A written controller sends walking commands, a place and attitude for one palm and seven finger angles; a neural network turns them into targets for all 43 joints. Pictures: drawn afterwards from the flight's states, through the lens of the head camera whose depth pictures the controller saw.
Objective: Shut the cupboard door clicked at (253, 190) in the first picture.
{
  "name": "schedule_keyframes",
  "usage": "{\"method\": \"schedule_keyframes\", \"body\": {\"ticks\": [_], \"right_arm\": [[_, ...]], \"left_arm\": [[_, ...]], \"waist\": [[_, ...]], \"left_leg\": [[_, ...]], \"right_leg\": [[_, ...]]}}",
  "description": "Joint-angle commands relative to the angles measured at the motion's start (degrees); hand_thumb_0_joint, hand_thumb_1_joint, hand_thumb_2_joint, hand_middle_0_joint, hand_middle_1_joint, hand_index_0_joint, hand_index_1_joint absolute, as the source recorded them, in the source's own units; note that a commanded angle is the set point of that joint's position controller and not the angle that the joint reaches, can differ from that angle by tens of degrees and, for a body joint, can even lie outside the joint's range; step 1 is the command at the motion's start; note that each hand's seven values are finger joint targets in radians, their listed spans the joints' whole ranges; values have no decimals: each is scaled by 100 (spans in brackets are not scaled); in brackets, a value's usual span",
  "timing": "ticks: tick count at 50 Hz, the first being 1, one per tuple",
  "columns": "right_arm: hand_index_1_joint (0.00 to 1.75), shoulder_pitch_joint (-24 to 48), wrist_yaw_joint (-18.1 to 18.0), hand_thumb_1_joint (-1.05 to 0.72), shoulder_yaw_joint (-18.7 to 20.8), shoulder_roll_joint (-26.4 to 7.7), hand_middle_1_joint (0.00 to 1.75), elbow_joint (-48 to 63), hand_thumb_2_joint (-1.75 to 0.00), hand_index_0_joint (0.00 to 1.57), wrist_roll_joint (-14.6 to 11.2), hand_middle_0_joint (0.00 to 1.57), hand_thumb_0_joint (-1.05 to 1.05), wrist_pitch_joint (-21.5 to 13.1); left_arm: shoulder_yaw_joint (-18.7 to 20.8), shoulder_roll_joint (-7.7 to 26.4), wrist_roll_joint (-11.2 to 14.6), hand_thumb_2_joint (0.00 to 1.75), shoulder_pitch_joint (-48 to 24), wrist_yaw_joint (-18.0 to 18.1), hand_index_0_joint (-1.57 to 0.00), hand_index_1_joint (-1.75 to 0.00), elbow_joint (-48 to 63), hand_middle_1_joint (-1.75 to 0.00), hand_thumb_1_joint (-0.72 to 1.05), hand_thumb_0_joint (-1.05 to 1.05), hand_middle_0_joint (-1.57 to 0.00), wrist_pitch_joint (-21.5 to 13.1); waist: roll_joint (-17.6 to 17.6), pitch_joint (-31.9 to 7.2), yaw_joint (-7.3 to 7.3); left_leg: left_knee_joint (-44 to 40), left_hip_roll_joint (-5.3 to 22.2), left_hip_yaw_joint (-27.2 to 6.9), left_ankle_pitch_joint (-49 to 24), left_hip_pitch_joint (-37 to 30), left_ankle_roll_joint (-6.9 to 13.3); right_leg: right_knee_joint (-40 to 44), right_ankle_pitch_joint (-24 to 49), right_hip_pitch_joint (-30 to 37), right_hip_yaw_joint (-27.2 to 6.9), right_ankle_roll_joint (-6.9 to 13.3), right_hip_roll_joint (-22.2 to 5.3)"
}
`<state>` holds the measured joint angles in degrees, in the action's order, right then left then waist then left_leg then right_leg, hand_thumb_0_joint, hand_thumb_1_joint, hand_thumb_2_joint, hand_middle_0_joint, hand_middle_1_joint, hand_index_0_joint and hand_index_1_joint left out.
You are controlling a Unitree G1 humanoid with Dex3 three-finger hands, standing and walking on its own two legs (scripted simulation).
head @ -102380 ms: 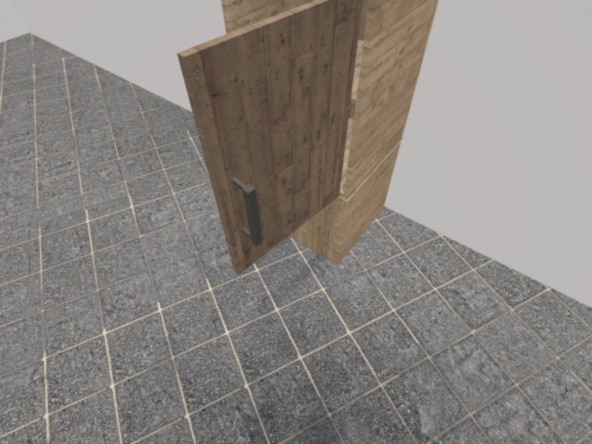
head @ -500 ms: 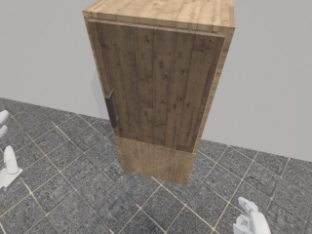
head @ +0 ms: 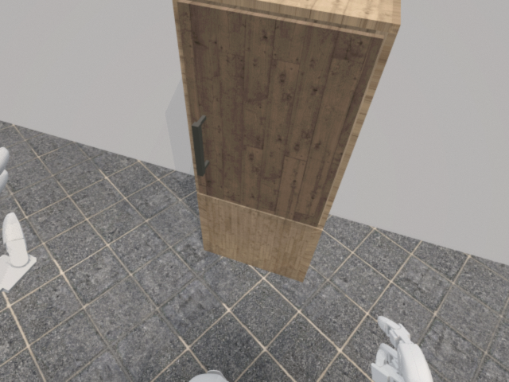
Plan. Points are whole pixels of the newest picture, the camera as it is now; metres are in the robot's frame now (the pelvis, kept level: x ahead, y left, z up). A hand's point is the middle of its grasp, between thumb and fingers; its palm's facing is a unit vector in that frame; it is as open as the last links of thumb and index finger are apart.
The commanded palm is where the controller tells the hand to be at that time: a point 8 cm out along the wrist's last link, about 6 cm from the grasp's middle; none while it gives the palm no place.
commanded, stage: step back with the hand held close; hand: left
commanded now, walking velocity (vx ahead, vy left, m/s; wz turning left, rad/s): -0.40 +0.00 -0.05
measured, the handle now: (201, 146) +0.72 +0.19 -0.09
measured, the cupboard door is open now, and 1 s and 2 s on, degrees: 0 0 0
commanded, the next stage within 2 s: stop stepping back and stand still in 0.24 s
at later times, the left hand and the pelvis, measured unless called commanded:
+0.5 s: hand out of the picture +0.05 +0.32 +0.18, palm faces +0.50 -0.77 -0.39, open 7.4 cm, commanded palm +0.00 +0.35 +0.19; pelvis -0.13 +0.05 -0.01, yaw +0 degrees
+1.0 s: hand out of the picture -0.05 +0.34 +0.21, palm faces +0.42 -0.77 -0.48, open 7.4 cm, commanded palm -0.10 +0.37 +0.19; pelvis -0.26 +0.08 +0.01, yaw -5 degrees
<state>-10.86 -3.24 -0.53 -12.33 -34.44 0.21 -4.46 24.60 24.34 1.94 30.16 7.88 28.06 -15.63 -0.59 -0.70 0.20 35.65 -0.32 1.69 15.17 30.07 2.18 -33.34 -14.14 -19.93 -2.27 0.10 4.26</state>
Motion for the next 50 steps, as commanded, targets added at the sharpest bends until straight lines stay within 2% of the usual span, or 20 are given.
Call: {"method": "schedule_keyframes", "body": {"ticks": [1, 6, 9, 14, 18, 20, 22, 23, 25, 27, 29, 32, 36, 40, 42, 43, 44, 46, 47, 50], "right_arm": [[30, 334, -89, -90, 369, -733, 30, 712, -90, 20, 35, 20, 0, -216], [30, 330, -166, -90, 368, -802, 30, 774, -90, 20, -48, 20, 0, -175], [30, 615, -207, -90, 394, -860, 30, 960, -90, 20, 20, 20, 0, -293], [30, 598, -5, -90, 533, -597, 30, 755, -90, 20, -1, 20, 0, -664], [30, 402, 36, -90, 405, -575, 30, 548, -90, 20, 60, 20, 0, -652], [30, 217, 48, -90, 376, -630, 30, 425, -90, 20, 102, 20, 0, -582], [30, 193, 10, -90, 347, -605, 30, 275, -90, 20, 70, 20, 0, -522], [30, 247, 11, -90, 350, -627, 30, 209, -90, 20, 110, 20, 0, -506], [30, 374, -54, -90, 309, -600, 30, 392, -90, 20, -43, 20, 0, -450], [30, 394, -198, -90, 203, -641, 30, 381, -90, 20, -50, 20, 0, -474], [30, 207, -194, -90, 133, -783, 30, 401, -90, 20, -51, 20, 0, -550], [30, 263, -149, -90, 102, -587, 30, 521, -90, 20, 25, 20, 0, -652], [30, 459, 11, -90, 256, -613, 30, 838, -90, 20, 44, 20, 0, -492], [30, 470, 39, -90, 264, -502, 30, 966, -90, 20, 93, 20, 0, -220], [30, 257, 7, -90, 247, -363, 30, 814, -90, 20, 35, 20, 0, -63], [30, 274, -19, -90, 316, -408, 30, 729, -90, 20, -62, 20, 0, 0], [30, 275, -86, -90, 396, -635, 30, 589, -90, 20, -5, 20, 0, -7], [30, 300, -33, -90, 244, -712, 30, 500, -90, 20, 185, 20, 0, -33], [30, 132, -88, -90, 290, -394, 30, 556, -90, 20, 40, 20, 0, 13], [30, 377, -206, -90, 374, -778, 30, 496, -90, 20, -26, 20, 0, -20]], "left_arm": [[825, 1294, 80, 90, -431, 286, -20, -30, 1058, -30, 90, 0, -20, -311], [760, 1276, 108, 90, -385, 297, -20, -30, 1011, -30, 90, 0, -20, -318], [963, 1286, 53, 90, -353, 226, -20, -30, 1262, -30, 90, 0, -20, -316], [1106, 1394, 347, 90, 61, 223, -20, -30, 1751, -30, 90, 0, -20, -316], [996, 1197, 471, 90, 121, 180, -20, -30, 1496, -30, 90, 0, -20, -178], [968, 1240, 390, 90, -101, 183, -20, -30, 1388, -30, 90, 0, -20, -196], [830, 1484, 230, 90, -903, 271, -20, -30, 1610, -30, 90, 0, -20, -244], [935, 1706, 195, 90, -1290, 313, -20, -30, 1717, -30, 90, 0, -20, -243], [454, 1168, 91, 90, -1347, 174, -20, -30, 1421, -30, 90, 0, -20, 131], [275, 1006, 92, 90, -1820, 191, -20, -30, 1229, -30, 90, 0, -20, 284], [145, 875, 50, 90, -2072, 234, -20, -30, 1003, -30, 90, 0, -20, 335], [388, 1185, 46, 90, -2023, 227, -20, -30, 1115, -30, 90, 0, -20, 207], [667, 1111, 176, 90, -78, 134, -20, -30, 1686, -30, 90, 0, -20, 317], [795, 1196, 182, 90, 836, 178, -20, -30, 1913, -30, 90, 0, -20, 445], [930, 1348, 152, 90, 881, 193, -20, -30, 1568, -30, 90, 0, -20, 584], [1050, 1503, 99, 90, 409, 228, -20, -30, 1628, -30, 90, 0, -20, 564], [1171, 1613, 96, 90, -230, 235, -20, -30, 1639, -30, 90, 0, -20, 457], [1636, 1975, 194, 90, -817, 221, -20, -30, 763, -30, 90, 0, -20, 249], [1023, 1217, 98, 90, -511, 221, -20, -30, -49, -30, 90, 0, -20, 352], [467, 911, 36, 90, -640, 164, -20, -30, -279, -30, 90, 0, -20, 349]], "waist": [[253, -364, 162], [-331, -50, 182], [-1858, -528, -106], [-1173, -1771, -218], [-1361, -1472, -51], [-848, -1062, -3], [1124, -466, 75], [1295, -253, 71], [1206, 96, 111], [-572, 476, 307], [-2466, 288, 239], [-1409, -7, 118], [-1339, -884, -189], [-1602, -812, -135], [55, -684, -125], [1195, -359, -59], [1080, 207, 104], [488, 276, 355], [838, -310, 285], [-17, 752, 44]], "left_leg": [[234, 107, -396, 684, -1230, -233], [-731, 446, -1014, 1454, -1083, -64], [-3364, 1829, -2515, 3561, 1779, 420], [-2461, 1328, -872, 999, -1116, -36], [-2833, 1492, -459, 1219, -1317, -583], [-1912, 982, -9, 1559, -1514, -1101], [1728, 305, -69, 442, -2534, -827], [2633, 429, -489, 366, -2130, -675], [2035, 460, -768, 355, -1198, -376], [25, 360, -387, 4, -1756, -281], [-1608, 1087, -1621, 32, -1804, 107], [-3134, 1708, -2900, 3154, -1043, -128], [-3334, 1150, -1136, 2725, -803, -915], [-2427, 835, -95, 2478, 348, -594], [46, 234, 604, 1765, 790, -564], [2241, 74, 393, 1247, 1074, -436], [3513, 197, -222, 1028, 1547, -408], [3894, 754, -549, 407, 365, -465], [3409, 445, -45, 253, 927, -388], [3144, 563, -91, 6, 1193, -314]], "right_leg": [[1803, -1133, -1240, -1535, 571, -1366], [1371, -2138, -1534, -504, 221, -669], [-2329, -1169, 1593, 356, -13, 488], [-1969, -1878, 656, 644, 87, 299], [-91, -2211, 970, 890, 204, 223], [1315, -2221, 476, 478, 511, -165], [2645, -2609, -2109, -1793, 1171, -2082], [2640, -2044, -2161, -1718, 1453, -2543], [1734, -1480, -1176, -991, 1178, -1806], [674, -965, -1016, -347, 581, -1215], [-841, -654, -671, 253, 23, -351], [-1978, -1604, -297, 150, 55, -52], [-1856, -1213, 959, 880, 173, 383], [-350, -1470, 2448, 1441, 378, 441], [1153, -1613, 2389, 476, 784, -567], [2116, -2163, 1260, -1515, 1295, -2069], [2682, -2807, 307, -2417, 1580, -2724], [2456, -2192, -1285, -1584, 1285, -2660], [2425, -3619, 71, -1147, 843, -2003], [2758, -3548, -437, -1629, 785, -2043]]}}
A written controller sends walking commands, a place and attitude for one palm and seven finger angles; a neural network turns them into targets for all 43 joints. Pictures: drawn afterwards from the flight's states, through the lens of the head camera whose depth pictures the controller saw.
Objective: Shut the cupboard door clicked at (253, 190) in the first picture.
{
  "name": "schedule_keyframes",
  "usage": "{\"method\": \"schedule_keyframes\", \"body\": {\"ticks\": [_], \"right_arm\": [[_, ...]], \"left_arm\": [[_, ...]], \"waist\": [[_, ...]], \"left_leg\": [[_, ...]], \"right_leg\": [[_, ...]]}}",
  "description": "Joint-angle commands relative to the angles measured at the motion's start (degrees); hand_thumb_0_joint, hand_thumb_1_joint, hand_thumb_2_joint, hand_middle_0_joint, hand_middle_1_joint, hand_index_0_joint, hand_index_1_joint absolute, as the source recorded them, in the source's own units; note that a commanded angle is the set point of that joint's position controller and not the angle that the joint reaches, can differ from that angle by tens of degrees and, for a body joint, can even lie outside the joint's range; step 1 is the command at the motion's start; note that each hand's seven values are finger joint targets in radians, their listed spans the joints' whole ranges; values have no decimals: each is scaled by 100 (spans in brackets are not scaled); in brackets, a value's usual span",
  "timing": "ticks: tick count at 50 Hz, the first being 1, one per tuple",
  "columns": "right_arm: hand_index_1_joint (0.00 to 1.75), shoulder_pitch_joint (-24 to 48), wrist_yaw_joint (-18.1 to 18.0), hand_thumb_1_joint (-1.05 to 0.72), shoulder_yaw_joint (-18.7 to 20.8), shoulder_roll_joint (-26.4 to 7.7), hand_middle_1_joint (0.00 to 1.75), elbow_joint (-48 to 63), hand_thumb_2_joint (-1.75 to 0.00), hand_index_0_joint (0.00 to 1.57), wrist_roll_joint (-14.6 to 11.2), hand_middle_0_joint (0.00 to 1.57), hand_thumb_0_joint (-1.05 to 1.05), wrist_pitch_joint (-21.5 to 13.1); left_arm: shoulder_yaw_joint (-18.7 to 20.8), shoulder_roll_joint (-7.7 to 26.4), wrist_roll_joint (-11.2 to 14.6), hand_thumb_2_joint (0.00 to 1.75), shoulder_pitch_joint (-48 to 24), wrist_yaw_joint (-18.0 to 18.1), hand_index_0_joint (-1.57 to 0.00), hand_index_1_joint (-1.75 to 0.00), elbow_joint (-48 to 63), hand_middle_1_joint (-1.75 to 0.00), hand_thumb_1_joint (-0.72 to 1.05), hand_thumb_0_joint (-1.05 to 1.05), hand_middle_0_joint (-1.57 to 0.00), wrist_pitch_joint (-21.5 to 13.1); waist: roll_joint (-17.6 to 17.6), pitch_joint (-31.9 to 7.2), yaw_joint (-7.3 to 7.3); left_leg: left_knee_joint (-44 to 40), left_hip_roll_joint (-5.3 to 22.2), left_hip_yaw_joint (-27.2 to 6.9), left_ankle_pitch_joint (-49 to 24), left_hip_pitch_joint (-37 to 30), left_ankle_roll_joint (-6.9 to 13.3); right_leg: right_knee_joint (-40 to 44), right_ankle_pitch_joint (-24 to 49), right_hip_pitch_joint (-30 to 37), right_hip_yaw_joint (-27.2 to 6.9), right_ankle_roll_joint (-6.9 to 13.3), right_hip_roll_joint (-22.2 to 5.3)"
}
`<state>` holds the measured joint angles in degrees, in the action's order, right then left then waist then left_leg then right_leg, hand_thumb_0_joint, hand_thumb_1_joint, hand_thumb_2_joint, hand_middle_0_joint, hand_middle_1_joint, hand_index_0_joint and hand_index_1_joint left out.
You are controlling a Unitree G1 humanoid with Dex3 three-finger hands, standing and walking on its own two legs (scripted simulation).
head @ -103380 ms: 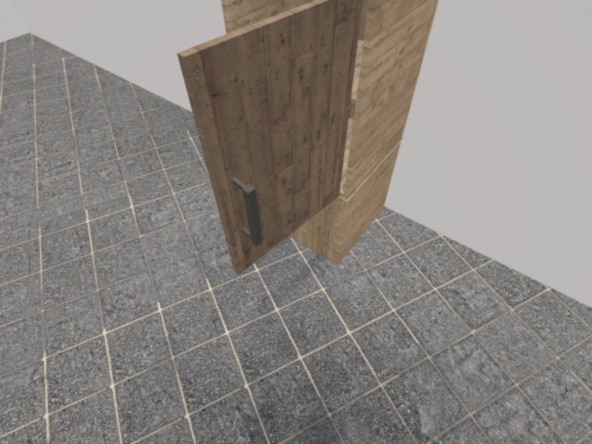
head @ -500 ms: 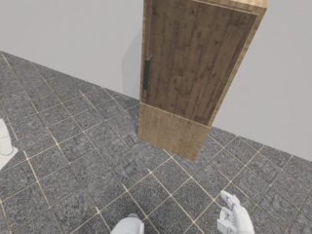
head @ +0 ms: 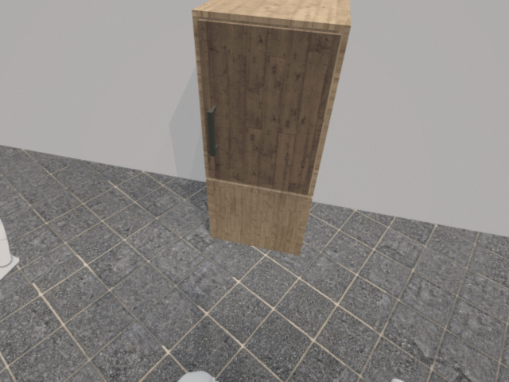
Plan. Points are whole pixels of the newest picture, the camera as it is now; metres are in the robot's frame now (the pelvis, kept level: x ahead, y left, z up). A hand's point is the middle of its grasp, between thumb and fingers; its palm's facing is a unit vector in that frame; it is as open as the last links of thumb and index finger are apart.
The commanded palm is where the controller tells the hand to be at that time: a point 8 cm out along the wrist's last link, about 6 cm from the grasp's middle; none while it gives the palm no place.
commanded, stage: stop stepping back and stand still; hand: left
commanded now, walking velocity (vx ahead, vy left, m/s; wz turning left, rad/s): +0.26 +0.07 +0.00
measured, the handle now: (213, 131) +0.97 +0.19 -0.10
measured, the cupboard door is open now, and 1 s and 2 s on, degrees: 0 0 0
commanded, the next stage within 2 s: let the arm hang, fingers relaxed in 1.06 s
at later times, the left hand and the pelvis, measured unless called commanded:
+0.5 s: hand (3, 257) +0.20 +0.31 +0.18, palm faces +0.48 -0.72 -0.50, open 7.4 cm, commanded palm +0.14 +0.33 +0.19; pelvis +0.00 +0.03 -0.01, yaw +0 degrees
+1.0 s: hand (48, 231) +0.26 +0.30 +0.15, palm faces +0.39 -0.78 -0.49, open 7.4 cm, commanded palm +0.19 +0.34 +0.19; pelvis +0.05 +0.04 +0.01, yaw +0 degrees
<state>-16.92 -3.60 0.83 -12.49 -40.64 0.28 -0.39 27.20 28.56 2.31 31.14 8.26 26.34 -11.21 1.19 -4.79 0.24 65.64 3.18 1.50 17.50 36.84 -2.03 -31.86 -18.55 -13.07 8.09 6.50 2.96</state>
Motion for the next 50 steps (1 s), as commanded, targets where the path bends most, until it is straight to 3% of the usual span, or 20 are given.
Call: {"method": "schedule_keyframes", "body": {"ticks": [1, 4, 8, 9, 11, 13, 14, 15, 19, 22, 23, 26, 27, 30, 33, 35, 37, 39, 44, 50], "right_arm": [[30, 1079, -190, -90, 230, -783, 30, 1109, -90, 20, -37, 20, 0, -462], [30, 951, -231, -90, 157, -703, 30, 1075, -90, 20, 41, 20, 0, -654], [30, 826, -325, -90, 202, -590, 30, 1152, -90, 20, 96, 20, 0, -886], [30, 776, -348, -90, 196, -570, 30, 1135, -90, 20, 126, 20, 0, -897], [30, 640, -398, -90, 212, -626, 30, 1166, -90, 20, 115, 20, 0, -893], [30, 636, -320, -90, 210, -778, 30, 1308, -90, 20, 97, 20, 0, -822], [30, 700, -284, -90, 171, -655, 30, 1252, -90, 20, 115, 20, 0, -806], [30, 754, -234, -90, 203, -631, 30, 1169, -90, 20, 68, 20, 0, -770], [30, 749, -51, -90, 165, -601, 30, 1195, -90, 20, -10, 20, 0, -738], [30, 741, -7, -90, 114, -604, 30, 1257, -90, 20, -59, 20, 0, -711], [30, 752, 2, -90, 116, -594, 30, 1270, -90, 20, -68, 20, 0, -691], [30, 801, 13, -90, 154, -538, 30, 1262, -90, 20, -56, 20, 0, -678], [30, 843, 18, -90, 200, -511, 30, 1258, -90, 20, -108, 20, 0, -661], [30, 942, -34, -90, 73, -402, 30, 1283, -90, 20, -44, 20, 0, -632], [30, 920, -145, -90, 60, -403, 30, 1288, -90, 20, -15, 20, 0, -616], [30, 978, -174, -90, 167, -615, 30, 1378, -90, 20, -8, 20, 0, -641], [30, 952, -151, -90, 105, -479, 30, 1292, -90, 20, -20, 20, 0, -665], [30, 876, -130, -90, 92, -527, 30, 1249, -90, 20, -49, 20, 0, -686], [30, 703, -35, -90, 201, -604, 30, 1302, -90, 20, -134, 20, 0, -591], [30, 882, -72, -90, 137, -544, 30, 1526, -90, 20, -144, 20, 0, -446]], "left_arm": [[34, 429, -14, 90, -947, 120, -20, -30, 16, -30, 90, 0, -20, -135], [-326, 321, -155, 90, -1355, 212, -20, -30, 609, -30, 90, 0, -20, -282], [42, 693, -163, 90, -1448, 378, -20, -30, 1458, -30, 90, 0, -20, -301], [251, 803, -137, 90, -1297, 424, -20, -30, 1509, -30, 90, 0, -20, -279], [499, 907, -45, 90, -930, 456, -20, -30, 1645, -30, 90, 0, -20, -295], [458, 739, -3, 90, -945, 471, -20, -30, 2041, -30, 90, 0, -20, -422], [584, 909, -63, 90, -806, 427, -20, -30, 1794, -30, 90, 0, -20, -438], [762, 985, -41, 90, -758, 354, -20, -30, 1560, -30, 90, 0, -20, -413], [397, 387, 9, 90, -115, 218, -20, -30, 1024, -30, 90, 0, -20, -184], [230, 343, 13, 90, -54, 201, -20, -30, 810, -30, 90, 0, -20, -82], [248, 373, -2, 90, -138, 212, -20, -30, 763, -30, 90, 0, -20, -62], [366, 690, -40, 90, -605, 301, -20, -30, 1035, -30, 90, 0, -20, -44], [233, 581, -45, 90, -621, 317, -20, -30, 1168, -30, 90, 0, -20, -53], [521, 767, -79, 90, -494, 388, -20, -30, 1603, -30, 90, 0, -20, -203], [631, 775, 12, 90, -381, 413, -20, -30, 1945, -30, 90, 0, -20, -344], [632, 721, 19, 90, -292, 423, -20, -30, 2133, -30, 90, 0, -20, -403], [605, 623, -3, 90, -70, 358, -20, -30, 1616, -30, 90, 0, -20, -357], [504, 500, -27, 90, -214, 313, -20, -30, 1300, -30, 90, 0, -20, -347], [278, 291, 15, 90, 213, 259, -20, -30, 844, -30, 90, 0, -20, -261], [510, 610, 86, 90, 239, 278, -20, -30, 1477, -30, 90, 0, -20, -238]], "waist": [[-347, 1282, 6], [163, 982, -13], [1031, 275, -71], [880, 166, -14], [-233, -69, 102], [-2475, 154, 141], [-1845, 466, 172], [-1332, 417, 87], [-1655, 604, 47], [-961, 510, 56], [-569, 497, 58], [876, 172, 40], [986, 110, -8], [580, -35, 11], [-164, -262, 106], [-1338, -218, -52], [-1438, 85, -27], [-1332, 352, 3], [-388, -438, 96], [-213, -624, 81]], "left_leg": [[-153, 215, 8, -90, 585, 129], [-1146, 126, 258, 74, 170, 203], [-2767, -23, 559, 606, -1640, 333], [-3171, -115, 664, 451, -2136, 334], [-4039, -41, 573, 391, -3042, 375], [-5185, 1711, -2350, 853, -3579, 1013], [-5448, 2075, -2617, 160, -3203, 1227], [-5304, 1923, -1999, -188, -3008, 1166], [-4807, 1305, -365, 26, -1691, 804], [-4215, 950, 17, 649, -999, 520], [-3872, 767, 118, 822, -840, 433], [-1720, -148, 291, 1090, -750, 152], [-1233, -85, 26, 1211, -792, 160], [-2106, 62, -78, 828, -1145, 204], [-4032, -165, 73, -646, -2509, 212], [-4420, 862, -1098, -1834, -2854, 544], [-4604, 1037, -1125, -1908, -2371, 597], [-4458, 872, -720, -1889, -1952, 480], [-3621, 388, -106, -2515, -2161, 203], [-3703, 291, -113, -2442, -2221, 205]], "right_leg": [[2579, -2838, -925, -2562, 119, -1954], [2396, -1880, -85, -2168, -12, -1795], [2037, -2438, -405, -1722, 248, -1708], [1827, -2494, -555, -1566, 232, -1597], [697, -1846, -765, -1105, 2, -1152], [-1616, -1380, -2192, -316, -544, -215], [-2276, -1121, -2323, -601, -576, -295], [-2276, -800, -2145, -725, -613, -439], [-823, -12, -609, -295, -719, -373], [224, 370, 582, -181, -752, -210], [484, 229, 745, -489, -662, -356], [1625, 178, 408, -2945, 210, -1926], [1738, 220, 449, -3077, 344, -2132], [1178, 1216, 576, -2119, 385, -1927], [483, 1232, 303, -1165, -165, -1208], [-166, 871, -167, -747, -626, -604], [-90, 283, -68, -604, -707, -427], [325, 858, 317, -563, -690, -468], [409, 3361, 1070, -1041, -496, -864], [305, 3468, 1106, -1011, -507, -920]]}}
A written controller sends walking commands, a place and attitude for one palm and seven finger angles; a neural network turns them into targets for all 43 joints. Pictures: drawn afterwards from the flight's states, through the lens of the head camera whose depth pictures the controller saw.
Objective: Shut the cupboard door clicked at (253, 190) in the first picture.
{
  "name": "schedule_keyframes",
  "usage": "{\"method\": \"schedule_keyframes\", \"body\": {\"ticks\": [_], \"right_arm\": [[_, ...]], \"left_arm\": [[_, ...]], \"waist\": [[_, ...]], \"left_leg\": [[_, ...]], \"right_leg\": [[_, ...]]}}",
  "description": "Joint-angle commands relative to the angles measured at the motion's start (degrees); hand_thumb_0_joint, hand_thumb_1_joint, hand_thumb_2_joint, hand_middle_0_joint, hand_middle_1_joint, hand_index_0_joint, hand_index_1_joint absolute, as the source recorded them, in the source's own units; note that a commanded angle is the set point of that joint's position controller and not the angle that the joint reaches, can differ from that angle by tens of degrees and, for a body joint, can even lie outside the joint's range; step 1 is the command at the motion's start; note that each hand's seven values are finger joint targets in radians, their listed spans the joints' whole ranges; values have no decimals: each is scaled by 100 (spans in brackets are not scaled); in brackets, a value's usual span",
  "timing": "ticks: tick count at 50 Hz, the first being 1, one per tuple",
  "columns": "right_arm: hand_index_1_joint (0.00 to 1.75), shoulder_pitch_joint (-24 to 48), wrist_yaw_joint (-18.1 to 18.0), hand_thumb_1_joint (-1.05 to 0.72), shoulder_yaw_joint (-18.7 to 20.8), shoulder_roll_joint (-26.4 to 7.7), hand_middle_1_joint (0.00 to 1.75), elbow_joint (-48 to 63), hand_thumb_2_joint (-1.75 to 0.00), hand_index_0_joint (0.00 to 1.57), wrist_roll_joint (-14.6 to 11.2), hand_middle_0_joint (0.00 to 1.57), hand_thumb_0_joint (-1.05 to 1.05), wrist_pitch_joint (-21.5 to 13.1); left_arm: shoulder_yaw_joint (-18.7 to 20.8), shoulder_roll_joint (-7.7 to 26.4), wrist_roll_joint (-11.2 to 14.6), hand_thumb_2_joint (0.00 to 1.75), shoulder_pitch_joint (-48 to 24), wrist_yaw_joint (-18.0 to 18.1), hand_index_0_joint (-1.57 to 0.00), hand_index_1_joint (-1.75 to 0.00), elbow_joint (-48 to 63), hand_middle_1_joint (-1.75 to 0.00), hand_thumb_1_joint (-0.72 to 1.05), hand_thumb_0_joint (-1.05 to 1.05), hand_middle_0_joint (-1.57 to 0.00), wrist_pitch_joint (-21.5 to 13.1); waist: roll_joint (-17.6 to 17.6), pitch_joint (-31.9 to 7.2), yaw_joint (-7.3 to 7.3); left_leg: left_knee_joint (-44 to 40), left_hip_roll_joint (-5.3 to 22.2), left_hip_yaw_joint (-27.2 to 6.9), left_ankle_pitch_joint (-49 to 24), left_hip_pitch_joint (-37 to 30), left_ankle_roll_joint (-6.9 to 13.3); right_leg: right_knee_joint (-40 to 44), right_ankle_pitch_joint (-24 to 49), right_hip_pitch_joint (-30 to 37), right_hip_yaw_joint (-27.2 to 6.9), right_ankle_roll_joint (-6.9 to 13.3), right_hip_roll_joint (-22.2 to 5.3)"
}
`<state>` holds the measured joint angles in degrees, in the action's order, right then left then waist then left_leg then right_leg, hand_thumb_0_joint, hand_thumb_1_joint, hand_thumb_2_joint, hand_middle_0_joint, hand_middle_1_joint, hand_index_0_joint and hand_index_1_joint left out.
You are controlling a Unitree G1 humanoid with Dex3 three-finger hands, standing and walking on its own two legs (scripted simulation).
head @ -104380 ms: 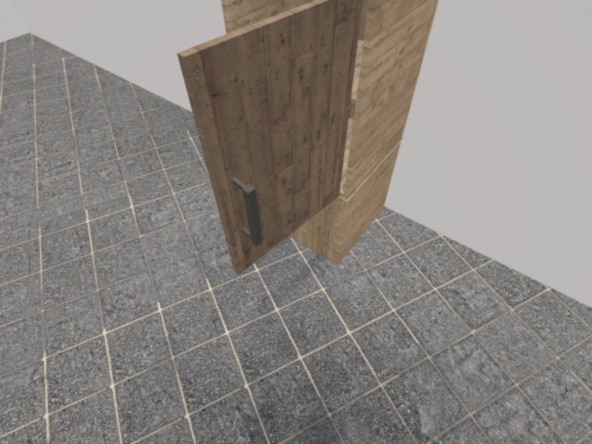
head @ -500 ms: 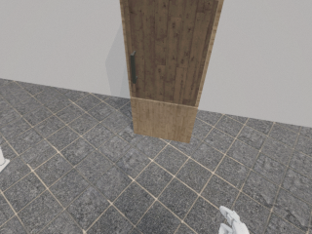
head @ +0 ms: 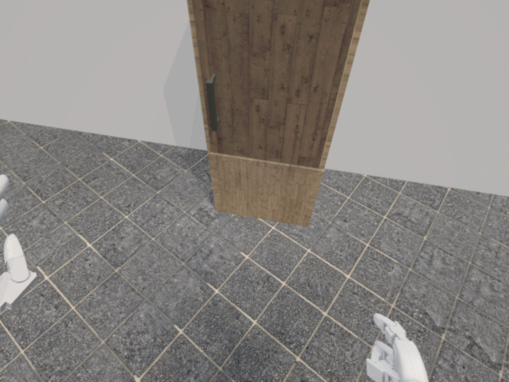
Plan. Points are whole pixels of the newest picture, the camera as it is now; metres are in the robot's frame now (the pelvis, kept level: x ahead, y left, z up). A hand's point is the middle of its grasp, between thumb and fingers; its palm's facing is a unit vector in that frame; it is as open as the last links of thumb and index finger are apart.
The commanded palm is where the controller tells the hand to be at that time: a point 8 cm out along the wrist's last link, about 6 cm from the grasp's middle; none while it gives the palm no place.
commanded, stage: stop stepping back and stand still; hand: left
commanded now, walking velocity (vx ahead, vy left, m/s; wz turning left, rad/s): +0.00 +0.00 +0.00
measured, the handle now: (214, 103) +0.92 +0.16 -0.10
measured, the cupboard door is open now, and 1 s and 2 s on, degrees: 0 0 0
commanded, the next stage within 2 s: let the arm hang, fingers relaxed in 0.06 s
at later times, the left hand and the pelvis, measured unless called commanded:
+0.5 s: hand out of the picture +0.02 +0.19 -0.17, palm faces +0.00 -0.99 -0.17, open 7.1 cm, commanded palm none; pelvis -0.05 +0.01 +0.00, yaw +1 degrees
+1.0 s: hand out of the picture -0.04 +0.24 -0.16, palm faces +0.02 -0.96 -0.28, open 7.3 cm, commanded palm none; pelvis -0.05 +0.03 +0.01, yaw +0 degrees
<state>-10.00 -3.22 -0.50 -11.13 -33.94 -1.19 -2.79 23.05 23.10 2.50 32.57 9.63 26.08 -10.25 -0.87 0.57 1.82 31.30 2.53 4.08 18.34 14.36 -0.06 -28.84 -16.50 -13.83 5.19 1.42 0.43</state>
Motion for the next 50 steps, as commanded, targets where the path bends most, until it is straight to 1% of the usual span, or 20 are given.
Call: {"method": "schedule_keyframes", "body": {"ticks": [1, 2, 6, 7, 8, 9, 10, 12, 15, 16, 19, 21, 23, 27, 30, 31, 33, 39, 45, 50], "right_arm": [[30, 234, -145, -90, 262, -695, 30, 869, -90, 20, 22, 20, 0, -204], [30, 227, -156, -90, 241, -642, 30, 890, -90, 20, 24, 20, 0, -202], [30, 180, -183, -90, 243, -661, 30, 865, -90, 20, 37, 20, 0, -201], [30, 148, -174, -90, 229, -651, 30, 853, -90, 20, 30, 20, 0, -203], [30, 752, 359, -90, 465, -1669, 30, -25, -90, 20, -51, 20, 0, -549], [30, 239, 397, -90, 538, -1564, 30, -213, -90, 20, 70, 20, 0, -342], [30, 130, 380, -90, 514, -1528, 30, -206, -90, 20, 99, 20, 0, -250], [30, 29, 379, -90, 416, -1469, 30, -280, -90, 20, 154, 20, 0, -114], [30, 77, 375, -90, 322, -1523, 30, -458, -90, 20, 219, 20, 0, 35], [30, 44, 379, -90, 299, -1477, 30, -516, -90, 20, 228, 20, 0, 87], [30, -62, 378, -90, 165, -1210, 30, -914, -90, 20, 275, 20, 0, 219], [30, -22, 380, -90, 115, -1173, 30, -1117, -90, 20, 282, 20, 0, 257], [30, -42, 355, -90, 95, -995, 30, -1386, -90, 20, 281, 20, 0, 279], [30, -316, 292, -90, 172, -871, 30, -1772, -90, 20, 281, 20, 0, 322], [30, -507, 262, -90, 207, -874, 30, -2045, -90, 20, 264, 20, 0, 324], [30, -572, 251, -90, 230, -905, 30, -2095, -90, 20, 241, 20, 0, 322], [30, -714, 228, -90, 246, -910, 30, -2254, -90, 20, 241, 20, 0, 304], [30, -887, 196, -90, 282, -936, 30, -2532, -90, 20, 229, 20, 0, 273], [30, -766, 199, -90, 296, -943, 30, -2658, -90, 20, 229, 20, 0, 245], [30, -634, 206, -90, 296, -959, 30, -2696, -90, 20, 228, 20, 0, 217]], "left_arm": [[1133, 1400, 67, 90, 59, 166, -20, -30, 1644, -30, 90, 0, -20, -347], [1039, 1274, 77, 90, 82, 161, -20, -30, 1722, -30, 90, 0, -20, -366], [1130, 1293, 87, 90, 115, 187, -20, -30, 1591, -30, 90, 0, -20, -358], [1003, 1153, 82, 90, 89, 178, -20, -30, 1523, -30, 90, 0, -20, -359], [-1858, 68, -347, 90, -539, -692, -20, -30, -2747, -30, 90, 0, -20, 513], [-1671, 35, -375, 90, -565, -858, -20, -30, -3056, -30, 90, 0, -20, 913], [-1671, -9, -380, 90, -573, -908, -20, -30, -3051, -30, 90, 0, -20, 1027], [-1772, -23, -407, 90, -1064, -971, -20, -30, -3557, -30, 90, 0, -20, 975], [-1831, 169, -425, 90, -1623, -982, -20, -30, -4522, -30, 90, 0, -20, 953], [-1874, 207, -422, 90, -1721, -963, -20, -30, -4876, -30, 90, 0, -20, 964], [-2036, 22, -374, 90, -1882, -910, -20, -30, -5845, -30, 90, 0, -20, 1042], [-2086, -26, -367, 90, -1830, -886, -20, -30, -6365, -30, 90, 0, -20, 1072], [-2103, -148, -355, 90, -1694, -872, -20, -30, -6894, -30, 90, 0, -20, 1061], [-2013, -263, -367, 90, -1530, -862, -20, -30, -7604, -30, 90, 0, -20, 1018], [-2036, -241, -344, 90, -1547, -869, -20, -30, -7993, -30, 90, 0, -20, 983], [-2031, -223, -353, 90, -1551, -865, -20, -30, -8102, -30, 90, 0, -20, 972], [-2044, -272, -345, 90, -1576, -866, -20, -30, -8310, -30, 90, 0, -20, 963], [-2045, -312, -357, 90, -1549, -847, -20, -30, -8670, -30, 90, 0, -20, 969], [-2036, -306, -375, 90, -1553, -832, -20, -30, -8798, -30, 90, 0, -20, 978], [-2037, -264, -379, 90, -1659, -831, -20, -30, -8807, -30, 90, 0, -20, 965]], "waist": [[-195, -1173, -94], [-271, -1141, -90], [-540, -991, -111], [-515, -923, -97], [-273, -209, 27], [-320, -645, -58], [-354, -495, -55], [240, -496, -135], [1377, -310, -131], [1439, -297, -108], [913, -241, -85], [116, -161, -159], [-398, -130, -196], [-875, -27, -186], [-779, 113, -173], [-501, 179, -169], [-250, 229, -137], [236, 407, -141], [271, 508, -183], [97, 501, -187]], "left_leg": [[-282, 373, -383, -2573, 18, 13], [-315, 375, -392, -2634, -2, 21], [-424, 399, -378, -2487, 15, 12], [-460, 404, -410, -2401, 88, 5], [330, 367, -300, -2715, 232, 33], [162, 398, -356, -2418, -70, 9], [29, 446, -356, -1943, -49, 44], [-138, 479, -591, -1699, 264, 198], [-321, 384, -828, -1343, 342, 273], [-307, 309, -783, -1295, 198, 252], [-617, 236, -769, -961, -7, 231], [-981, 288, -854, -607, 134, 230], [-1177, 236, -794, -114, 286, 205], [-1294, 205, -749, 456, 323, 188], [-1357, 224, -758, 512, 337, 182], [-1358, 267, -782, 412, 270, 199], [-1418, 304, -796, 425, 214, 213], [-1556, 382, -822, 418, 113, 283], [-1732, 429, -884, 503, 133, 304], [-1818, 434, -885, 372, 85, 285]], "right_leg": [[-13, 3245, 1163, -716, -9, -666], [-23, 3183, 1155, -676, -20, -630], [85, 2826, 1041, -665, -40, -547], [101, 2728, 1059, -665, -41, -529], [-400, 3404, 117, -385, 42, -973], [-149, 2804, -32, -790, 165, -955], [-65, 2022, -224, -681, 117, -879], [-116, 1525, -164, -570, 91, -758], [77, 1121, -40, -752, 143, -791], [136, 1048, -113, -834, 197, -865], [375, 223, -199, -908, 147, -827], [458, -78, 38, -853, 41, -670], [604, -94, 281, -863, 46, -659], [928, -191, 368, -806, 132, -641], [1065, -225, 349, -818, 162, -637], [1115, -190, 297, -803, 169, -638], [1153, -264, 225, -797, 153, -642], [1167, -308, 77, -763, 116, -624], [1076, -173, 62, -732, 77, -601], [1044, 73, 120, -738, 68, -607]]}}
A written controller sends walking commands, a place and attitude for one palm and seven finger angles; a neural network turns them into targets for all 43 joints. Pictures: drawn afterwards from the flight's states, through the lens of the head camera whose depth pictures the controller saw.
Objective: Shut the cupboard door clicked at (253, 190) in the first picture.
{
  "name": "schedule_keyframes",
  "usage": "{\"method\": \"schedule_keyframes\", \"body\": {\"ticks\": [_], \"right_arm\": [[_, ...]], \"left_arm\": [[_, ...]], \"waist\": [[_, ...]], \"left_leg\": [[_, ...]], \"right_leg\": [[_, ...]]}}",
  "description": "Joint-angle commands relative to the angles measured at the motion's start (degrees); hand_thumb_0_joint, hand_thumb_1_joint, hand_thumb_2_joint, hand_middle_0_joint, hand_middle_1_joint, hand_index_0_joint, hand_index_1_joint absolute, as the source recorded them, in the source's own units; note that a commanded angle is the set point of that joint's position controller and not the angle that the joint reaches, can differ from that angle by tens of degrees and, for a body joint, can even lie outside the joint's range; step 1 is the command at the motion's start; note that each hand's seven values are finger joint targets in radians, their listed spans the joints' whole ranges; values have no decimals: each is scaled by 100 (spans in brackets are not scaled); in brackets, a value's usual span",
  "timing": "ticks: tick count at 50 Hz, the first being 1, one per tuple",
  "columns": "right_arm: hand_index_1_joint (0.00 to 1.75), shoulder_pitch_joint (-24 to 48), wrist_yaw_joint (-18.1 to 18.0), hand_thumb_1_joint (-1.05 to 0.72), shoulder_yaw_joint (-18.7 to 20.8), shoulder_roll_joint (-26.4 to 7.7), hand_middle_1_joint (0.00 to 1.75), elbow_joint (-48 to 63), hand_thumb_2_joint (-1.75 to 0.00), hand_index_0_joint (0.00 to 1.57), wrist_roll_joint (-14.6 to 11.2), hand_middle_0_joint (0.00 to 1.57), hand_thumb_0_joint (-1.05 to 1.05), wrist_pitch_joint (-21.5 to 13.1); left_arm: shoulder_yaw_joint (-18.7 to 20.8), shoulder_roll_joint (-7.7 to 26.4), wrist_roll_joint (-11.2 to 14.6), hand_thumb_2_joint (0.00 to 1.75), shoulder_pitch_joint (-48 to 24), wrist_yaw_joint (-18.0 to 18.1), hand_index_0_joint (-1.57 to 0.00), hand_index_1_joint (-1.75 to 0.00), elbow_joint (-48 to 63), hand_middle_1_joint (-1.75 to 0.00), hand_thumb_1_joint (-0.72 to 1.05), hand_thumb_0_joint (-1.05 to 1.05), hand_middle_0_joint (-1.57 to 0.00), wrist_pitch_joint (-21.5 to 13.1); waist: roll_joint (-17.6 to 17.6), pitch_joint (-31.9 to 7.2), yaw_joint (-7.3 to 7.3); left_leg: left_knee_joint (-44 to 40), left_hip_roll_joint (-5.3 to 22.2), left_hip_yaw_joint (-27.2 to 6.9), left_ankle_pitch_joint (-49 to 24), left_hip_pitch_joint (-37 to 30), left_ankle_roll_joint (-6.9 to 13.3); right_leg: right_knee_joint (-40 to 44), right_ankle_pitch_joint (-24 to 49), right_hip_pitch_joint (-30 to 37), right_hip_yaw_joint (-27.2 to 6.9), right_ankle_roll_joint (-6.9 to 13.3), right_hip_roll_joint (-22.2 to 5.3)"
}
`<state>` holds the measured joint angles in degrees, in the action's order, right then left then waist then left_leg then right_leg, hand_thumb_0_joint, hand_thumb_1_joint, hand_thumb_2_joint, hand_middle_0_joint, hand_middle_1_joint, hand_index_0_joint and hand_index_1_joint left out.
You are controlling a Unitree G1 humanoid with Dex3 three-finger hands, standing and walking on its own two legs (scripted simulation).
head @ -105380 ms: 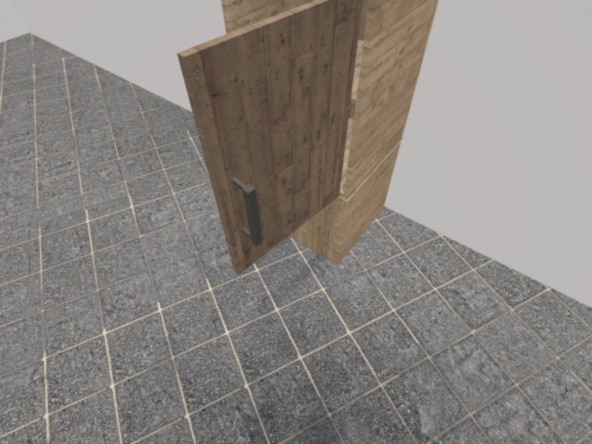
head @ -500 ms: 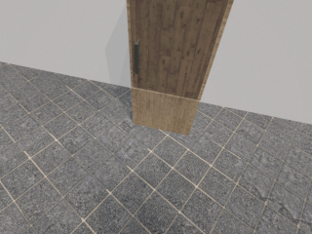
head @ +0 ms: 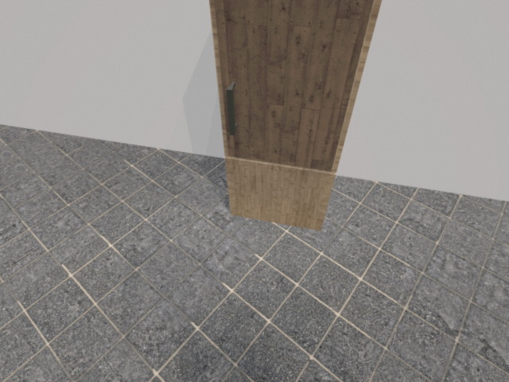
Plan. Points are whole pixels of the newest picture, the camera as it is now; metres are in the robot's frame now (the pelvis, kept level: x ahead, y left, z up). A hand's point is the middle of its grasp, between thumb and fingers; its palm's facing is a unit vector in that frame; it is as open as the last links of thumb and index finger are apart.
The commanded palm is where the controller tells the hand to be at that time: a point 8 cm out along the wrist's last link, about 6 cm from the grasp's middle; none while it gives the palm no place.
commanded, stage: let the arm hang, fingers relaxed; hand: left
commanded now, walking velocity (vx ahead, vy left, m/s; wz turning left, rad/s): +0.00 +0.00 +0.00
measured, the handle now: (232, 109) +0.97 +0.13 -0.11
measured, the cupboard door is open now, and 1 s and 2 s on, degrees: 0 0 0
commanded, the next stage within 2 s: look to check the result in 0.26 s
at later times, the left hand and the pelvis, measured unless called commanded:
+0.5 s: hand out of the picture +0.07 +0.21 -0.16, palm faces +0.00 -0.96 -0.28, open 7.3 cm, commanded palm none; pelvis +0.03 -0.01 +0.00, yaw +0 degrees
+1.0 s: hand out of the picture +0.11 +0.20 -0.16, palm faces +0.01 -0.95 -0.30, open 7.3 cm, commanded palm none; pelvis +0.05 -0.03 +0.01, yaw +1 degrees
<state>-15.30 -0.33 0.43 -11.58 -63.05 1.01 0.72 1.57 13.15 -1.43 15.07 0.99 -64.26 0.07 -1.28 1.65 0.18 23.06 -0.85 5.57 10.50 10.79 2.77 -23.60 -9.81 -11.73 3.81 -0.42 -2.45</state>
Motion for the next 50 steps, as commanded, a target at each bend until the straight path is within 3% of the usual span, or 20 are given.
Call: {"method": "schedule_keyframes", "body": {"ticks": [1, 4, 7, 10, 16, 22, 31, 50], "right_arm": [[30, -85, -77, -90, 204, -953, 30, 222, -90, 20, 0, 20, 0, -139], [30, 29, -79, -90, 199, -959, 30, 208, -90, 20, 9, 20, 0, -157], [30, 128, -75, -90, 203, -1000, 30, 219, -90, 20, 0, 20, 0, -188], [30, 201, -82, -90, 189, -1050, 30, 198, -90, 20, -6, 20, 0, -213], [30, 382, -88, -90, 188, -1191, 30, 205, -90, 20, -24, 20, 0, -224], [30, 507, -89, -90, 168, -1278, 30, 178, -90, 20, -19, 20, 0, -220], [30, 657, -78, -90, 172, -1452, 30, 184, -90, 20, -27, 20, 0, -208], [30, 787, -89, -90, 141, -1522, 30, 156, -90, 20, -15, 20, 0, -204]], "left_arm": [[111, 768, 8, 90, 110, 36, -20, -30, 231, -30, 90, 0, -20, -75], [116, 776, 10, 90, -1, 25, -20, -30, 232, -30, 90, 0, -20, -83], [120, 850, 14, 90, -78, 23, -20, -30, 241, -30, 90, 0, -20, -121], [125, 898, 27, 90, -195, 21, -20, -30, 241, -30, 90, 0, -20, -142], [128, 1030, 35, 90, -332, 15, -20, -30, 230, -30, 90, 0, -20, -172], [121, 1115, 44, 90, -490, 5, -20, -30, 199, -30, 90, 0, -20, -167], [124, 1285, 53, 90, -588, 1, -20, -30, 224, -30, 90, 0, -20, -205], [115, 1374, 68, 90, -730, 7, -20, -30, 231, -30, 90, 0, -20, -213]], "waist": [[128, 338, -36], [-2, 350, -34], [86, 133, -26], [-49, 2, -10], [50, -57, -12], [-27, -45, 4], [237, -193, 6], [109, -219, 5]], "left_leg": [[-965, 770, -1024, 1090, 396, 2], [-1016, 764, -1007, 999, 415, -26], [-886, 743, -911, 492, 185, -37], [-836, 749, -876, 91, -6, -61], [-754, 772, -850, -424, -217, -75], [-822, 807, -840, -529, -285, -104], [-786, 829, -833, -790, -514, -108], [-839, 852, -798, -1023, -626, -171]], "right_leg": [[503, -507, -47, -593, 251, -310], [511, -363, 36, -584, 241, -338], [538, -103, 141, -602, 258, -394], [572, 68, 235, -615, 258, -420], [651, 385, 352, -614, 271, -460], [712, 468, 455, -601, 268, -489], [784, 841, 581, -593, 284, -533], [852, 1238, 817, -604, 307, -569]]}}
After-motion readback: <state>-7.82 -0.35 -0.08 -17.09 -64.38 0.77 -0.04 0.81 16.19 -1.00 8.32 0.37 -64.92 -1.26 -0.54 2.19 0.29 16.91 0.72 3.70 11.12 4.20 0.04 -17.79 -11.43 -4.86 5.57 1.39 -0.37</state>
